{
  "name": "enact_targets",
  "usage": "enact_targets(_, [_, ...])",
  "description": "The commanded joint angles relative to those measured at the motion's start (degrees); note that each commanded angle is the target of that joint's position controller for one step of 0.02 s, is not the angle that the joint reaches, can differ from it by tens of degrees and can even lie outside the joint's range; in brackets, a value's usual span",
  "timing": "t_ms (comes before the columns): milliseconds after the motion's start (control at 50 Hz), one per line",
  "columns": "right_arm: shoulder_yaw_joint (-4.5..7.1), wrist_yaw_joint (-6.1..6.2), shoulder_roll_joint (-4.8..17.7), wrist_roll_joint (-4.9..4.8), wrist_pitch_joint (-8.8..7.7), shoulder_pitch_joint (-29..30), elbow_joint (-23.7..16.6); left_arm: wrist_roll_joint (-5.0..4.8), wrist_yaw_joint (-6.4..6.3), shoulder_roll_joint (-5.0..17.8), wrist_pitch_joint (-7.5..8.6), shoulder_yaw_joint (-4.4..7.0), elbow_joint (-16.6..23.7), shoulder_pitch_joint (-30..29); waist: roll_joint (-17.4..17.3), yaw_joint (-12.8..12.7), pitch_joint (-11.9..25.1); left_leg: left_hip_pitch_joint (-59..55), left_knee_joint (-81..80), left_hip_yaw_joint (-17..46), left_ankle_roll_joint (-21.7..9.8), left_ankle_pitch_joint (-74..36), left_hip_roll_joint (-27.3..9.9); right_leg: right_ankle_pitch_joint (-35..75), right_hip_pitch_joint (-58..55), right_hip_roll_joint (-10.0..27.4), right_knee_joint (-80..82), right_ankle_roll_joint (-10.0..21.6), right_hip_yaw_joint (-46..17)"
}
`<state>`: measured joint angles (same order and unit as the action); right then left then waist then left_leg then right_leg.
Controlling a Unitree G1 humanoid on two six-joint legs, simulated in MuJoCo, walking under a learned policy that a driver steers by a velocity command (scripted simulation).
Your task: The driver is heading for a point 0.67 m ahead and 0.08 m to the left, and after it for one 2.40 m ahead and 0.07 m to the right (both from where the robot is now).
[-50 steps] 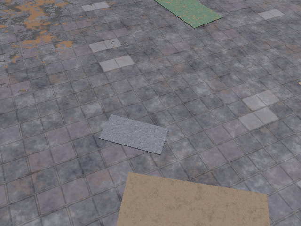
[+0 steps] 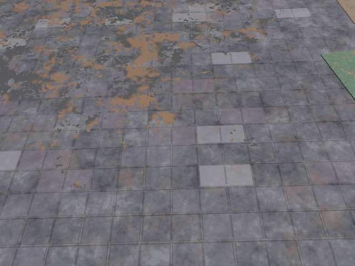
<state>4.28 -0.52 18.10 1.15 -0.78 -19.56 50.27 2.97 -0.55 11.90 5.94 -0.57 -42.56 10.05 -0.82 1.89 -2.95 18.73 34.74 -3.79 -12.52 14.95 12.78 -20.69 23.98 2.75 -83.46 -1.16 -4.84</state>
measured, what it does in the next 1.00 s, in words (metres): walks ahead, turning left: right foot, then left foot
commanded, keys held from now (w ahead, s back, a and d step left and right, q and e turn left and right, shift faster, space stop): w+q+shift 0.54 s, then e+shift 0.46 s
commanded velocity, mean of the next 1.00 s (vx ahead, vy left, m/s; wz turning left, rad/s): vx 0.74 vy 0.00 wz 0.46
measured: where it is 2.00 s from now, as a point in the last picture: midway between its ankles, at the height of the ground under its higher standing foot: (156, 196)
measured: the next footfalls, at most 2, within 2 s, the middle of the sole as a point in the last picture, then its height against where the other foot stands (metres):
right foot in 0.28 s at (244, 265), level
left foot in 0.70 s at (140, 207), level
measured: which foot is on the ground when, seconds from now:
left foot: down 0.00-0.26, up 0.28-0.68, down 0.70-1.00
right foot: up 0.00-0.26, down 0.28-0.70, up 0.72-1.00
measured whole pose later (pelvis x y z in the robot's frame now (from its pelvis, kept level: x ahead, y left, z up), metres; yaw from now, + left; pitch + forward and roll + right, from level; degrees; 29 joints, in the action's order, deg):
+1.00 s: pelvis +0.70 +0.09 +0.03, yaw +24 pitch +0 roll +0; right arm 1.5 1.4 13.7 0.7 -3.6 -14.3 46.4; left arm 1.2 0.6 15.2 -1.8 3.6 -44.6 13.0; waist 1.4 -0.5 -6.3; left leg 13.4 23.3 -12.1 -4.2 10.5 -1.2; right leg -11.4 36.6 3.6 -56.7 -0.2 3.0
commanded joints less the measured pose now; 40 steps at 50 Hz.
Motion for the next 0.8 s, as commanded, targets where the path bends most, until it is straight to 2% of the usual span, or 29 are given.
enact_targets(20, [1.17, 0.90, 6.4, -0.53, -3.06, -0.1, -4.3, 1.83, 0.40, 8.3, -1.62, 1.24, 5.5, 1.8, 8.7, -5.0, -2.7, -2.0, -24.8, 33.2, -9.7, 2.9, -18.5, -1.8, 14.7, 4.5, 9.9, -2.2, -0.5])
enact_targets(60, [1.54, 0.62, 8.0, -0.69, -4.26, 0.6, -5.0, 1.34, 0.96, 7.6, -2.34, 0.68, 8.4, -4.1, 6.6, -3.9, -4.1, 5.1, -26.6, 27.8, -8.7, -3.0, -14.5, 4.7, 10.4, 5.2, 22.2, -3.5, 2.2])
enact_targets(100, [1.97, 0.22, 8.2, -0.82, -4.52, -0.2, -5.2, -0.18, 1.64, 6.2, -2.23, -0.12, 10.7, -10.1, 3.2, -1.5, -4.1, 7.2, -26.0, 24.1, -6.0, -7.9, -11.2, 16.1, 4.8, 4.3, 35.0, -3.4, 3.5])
enact_targets(140, [2.61, -0.45, 9.1, -1.29, -4.48, -2.0, -5.2, -1.50, 1.75, 6.0, -2.12, -0.28, 11.8, -12.6, 0.2, 1.3, -1.7, 3.1, -24.2, 23.8, -3.4, -15.3, -10.9, 24.5, 0.7, 1.7, 43.6, -2.5, 4.6])
enact_targets(200, [3.22, -0.44, 9.9, -1.22, -4.12, -3.4, -5.5, -1.78, 1.35, 8.5, -1.64, 0.47, 12.6, -13.2, -2.4, 2.5, 0.7, -6.0, -18.8, 26.4, -0.6, -22.4, -13.0, 24.1, -2.8, -0.6, 52.0, -1.4, 3.5])
enact_targets(220, [3.42, -0.20, 10.6, -0.97, -4.02, -2.9, -5.8, -1.75, 0.98, 10.1, -1.42, 1.13, 11.9, -10.7, -2.7, 1.3, 2.5, -8.7, -14.7, 27.3, 0.5, -27.7, -13.3, 21.1, -6.1, -1.9, 53.7, -1.0, 3.1])
enact_targets(240, [3.68, -0.21, 12.0, -0.51, -4.00, -2.0, -6.1, -1.84, 0.36, 12.8, -1.13, 2.33, 10.3, -4.6, -2.1, -1.9, 6.7, -10.7, -6.6, 27.0, 1.8, -34.8, -13.0, 15.4, -12.6, -3.5, 53.6, -0.4, 3.2])
enact_targets(260, [3.86, -0.46, 13.4, -0.43, -4.20, 0.7, -6.6, -1.72, -0.39, 15.0, -0.79, 3.55, 7.8, 6.2, -0.7, -8.8, 12.4, -7.6, 6.5, 24.9, 3.3, -36.4, -11.0, 11.7, -24.6, -3.0, 53.3, 0.3, 3.9])
enact_targets(280, [2.51, -0.55, 8.8, -0.48, -4.90, 3.1, -8.3, -0.47, -1.65, 19.1, -0.54, 5.21, 5.6, 19.4, 3.0, -14.5, 19.6, 1.6, 25.0, 21.4, 4.2, -25.4, -8.3, -3.4, -38.9, 6.1, 52.2, 1.9, -4.4])
enact_targets(300, [-0.14, -0.29, -1.5, -2.84, -5.09, -1.7, -11.5, 2.33, -1.70, 23.6, -0.56, 6.09, 5.6, 20.4, 20.8, -9.1, 25.4, 19.2, 42.2, 15.3, 5.6, 16.7, -2.5, -23.8, -50.6, 23.8, 63.1, 5.7, -34.3])
enact_targets(320, [-0.93, 0.09, 1.8, -2.27, -4.31, -1.7, -12.3, 1.11, -1.19, 21.6, -1.19, 6.57, 6.2, 13.2, 22.3, -5.9, 22.8, 27.2, 48.4, 12.1, 4.8, 10.9, -6.9, -34.1, -44.9, 24.9, 71.1, 8.5, -49.3])
enact_targets(340, [-0.29, 0.03, 5.3, -0.72, -3.28, 3.3, -11.4, 0.46, -0.97, 15.4, -1.57, 5.43, 7.2, 7.5, 12.6, -6.0, 13.8, 28.7, 48.0, 10.1, 5.0, 4.8, -10.9, -31.5, -36.7, 21.5, 70.3, 8.0, -38.1])
enact_targets(360, [-0.08, -0.77, 5.9, 0.16, -2.74, 5.7, -11.5, 0.16, -0.62, 12.3, -1.80, 4.73, 6.3, 6.3, 6.0, -5.6, 9.2, 27.4, 44.8, 8.9, 5.5, 1.6, -13.2, -19.4, -30.4, 18.6, 68.9, 7.2, -26.8])
enact_targets(380, [-0.11, -1.75, 5.3, 0.69, -2.17, 8.2, -12.1, 0.18, -0.51, 11.0, -1.79, 4.36, 4.6, 7.7, 4.4, -5.5, 6.4, 26.0, 42.8, 8.9, 5.9, 0.9, -14.9, -9.3, -26.2, 15.8, 69.1, 5.9, -18.4])
enact_targets(440, [-1.49, -3.61, 1.0, 0.99, -0.05, 11.4, -15.4, -1.20, 0.40, 7.6, -0.25, 3.45, -0.6, 12.1, 7.0, -3.2, 2.2, 28.0, 41.9, 8.5, 6.5, -0.7, -17.8, 4.8, -21.5, 13.9, 71.1, 4.4, -6.1])
enact_targets(480, [-2.05, -4.07, 0.9, 1.01, 0.50, 14.6, -17.8, -1.59, 1.00, 8.0, 0.74, 3.56, -1.4, 11.5, 6.0, -2.1, 0.8, 29.0, 40.1, 7.4, 6.7, -5.1, -18.3, 13.5, -19.3, 13.7, 73.2, 4.3, 1.0])
enact_targets(520, [-2.50, -4.34, 0.8, 0.69, 0.73, 17.0, -19.8, -1.28, 1.07, 9.2, 1.52, 3.69, -1.9, 10.3, 6.9, -0.5, -1.2, 27.9, 35.0, 6.4, 6.8, -10.7, -18.8, 20.0, -16.5, 13.1, 75.0, 3.8, 7.8])
enact_targets(540, [-2.50, -4.51, 1.7, 0.58, 0.82, 19.2, -20.3, -1.22, 1.00, 9.2, 1.70, 3.70, -2.5, 10.2, 5.5, -0.4, -3.2, 27.9, 31.1, 4.8, 6.7, -12.4, -18.5, 22.9, -16.6, 12.1, 76.3, 3.5, 10.9])
enact_targets(580, [-3.51, -5.07, 0.2, 1.45, -0.25, 23.7, -20.9, -1.25, 0.85, 8.6, 1.76, 3.22, -4.1, 12.7, 1.3, -1.6, -7.4, 20.7, 15.7, 0.6, 6.1, -15.3, -15.4, 36.0, -13.3, 9.1, 77.8, 3.6, 15.5])
enact_targets(600, [-4.12, -5.38, -1.2, 1.47, -1.04, 24.5, -20.7, -1.24, 0.76, 9.8, 1.70, 3.22, -5.1, 14.4, 1.2, -2.0, -7.6, 15.0, 9.6, -1.7, 5.5, -16.1, -13.2, 45.0, -13.1, 9.2, 78.3, 4.1, 16.5])
enact_targets(620, [-4.37, -5.30, -1.8, 1.63, -1.64, 23.2, -19.5, -1.57, 0.69, 11.9, 1.58, 3.45, -6.0, 16.1, 2.5, -1.9, -6.1, 8.8, 6.2, -3.2, 4.9, -16.6, -10.5, 55.7, -14.4, 9.6, 77.0, 4.7, 16.3])
enact_targets(660, [-3.39, -4.12, 1.0, 2.46, -2.36, 13.6, -15.4, -2.55, 0.05, 16.7, 0.48, 4.17, -7.3, 16.6, 6.4, 3.0, 0.6, -3.7, 1.1, -3.0, 3.7, -12.7, -5.9, 71.5, -19.3, 10.1, 63.4, 5.4, 15.9])
enact_targets(680, [-2.71, -3.27, 2.5, 2.79, -2.81, 4.3, -11.8, -3.09, -0.32, 16.9, -0.14, 3.96, -7.9, 16.5, 7.4, 7.4, 5.5, -13.5, -3.0, -0.2, 2.3, -16.7, -6.9, 71.5, -19.2, 9.9, 51.9, 5.1, 15.1])
enact_targets(700, [-1.96, -2.23, 5.0, 4.04, -3.33, -2.6, -8.9, -4.10, -0.29, 16.0, -0.39, 3.66, -7.8, 15.9, 7.2, 10.9, 9.0, -23.7, -8.4, 2.6, 1.6, -26.6, -11.6, 60.0, -14.3, 6.6, 37.7, 4.3, 14.7])
enact_targets(720, [-1.33, -1.10, 9.7, 4.82, -3.69, -2.4, -8.1, -3.74, 0.20, 8.3, -0.80, 2.55, -6.1, 20.2, -5.2, 5.2, 16.7, -38.3, 1.1, 15.9, 0.3, -65.3, -29.8, -7.5, -1.6, -2.3, 14.2, 3.2, 14.0])
enact_targets(740, [-0.12, -0.65, 11.6, 2.69, -4.16, -3.9, -10.5, -7.58, -0.93, 7.2, -1.83, 2.12, -5.8, 28.8, -8.4, 3.7, 35.9, -53.4, 6.0, 33.4, -9.5, -90.7, -45.4, -18.7, 7.8, -6.2, -5.3, 3.1, -1.4])
enact_targets(760, [0.41, 0.21, 9.9, -0.04, -3.16, -1.4, -11.1, -6.15, -1.38, 11.4, -2.26, 3.17, -5.2, 22.0, -1.1, 4.7, 35.1, -43.1, 0.2, 27.0, -7.2, -79.6, -40.2, -9.8, 6.9, -3.1, -2.2, 3.2, -3.2])
enact_targets(780, [-0.97, 0.35, 5.8, -0.68, -3.34, 3.6, -10.4, -5.44, -1.03, 10.3, -2.34, 3.10, -4.4, 18.4, -1.7, 1.7, 23.3, -33.2, -4.6, 21.4, -5.0, -66.6, -36.8, -6.2, 9.1, -0.5, 4.0, 2.7, -0.4])
enact_targets(800, [-1.76, 0.55, 2.5, -0.29, -3.46, 5.9, -9.6, -4.00, -0.86, 9.2, -2.75, 3.14, -4.9, 16.8, 0.5, -0.2, 14.9, -25.0, -7.9, 17.5, -2.2, -58.6, -33.8, -5.0, 9.8, 1.1, 9.1, 2.1, 1.3])
Keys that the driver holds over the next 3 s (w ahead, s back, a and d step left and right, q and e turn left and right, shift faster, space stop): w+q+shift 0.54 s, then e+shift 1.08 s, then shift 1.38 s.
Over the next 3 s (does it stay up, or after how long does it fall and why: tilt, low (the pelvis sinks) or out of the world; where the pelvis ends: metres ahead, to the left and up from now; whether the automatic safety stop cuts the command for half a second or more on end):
stays up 0.79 0.13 0.03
